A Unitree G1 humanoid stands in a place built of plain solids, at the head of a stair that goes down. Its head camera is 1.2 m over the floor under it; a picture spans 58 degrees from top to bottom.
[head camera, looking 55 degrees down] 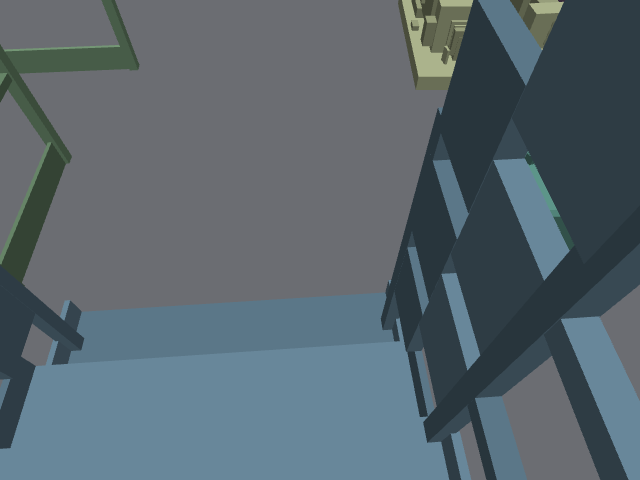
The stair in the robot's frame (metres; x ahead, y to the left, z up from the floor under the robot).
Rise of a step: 0.18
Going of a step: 0.28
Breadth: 1.25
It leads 4 degrees to the left of straight ahead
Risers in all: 3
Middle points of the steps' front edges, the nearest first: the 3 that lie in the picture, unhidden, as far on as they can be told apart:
0.23 0.30 0.00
0.51 0.32 -0.18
0.79 0.34 -0.36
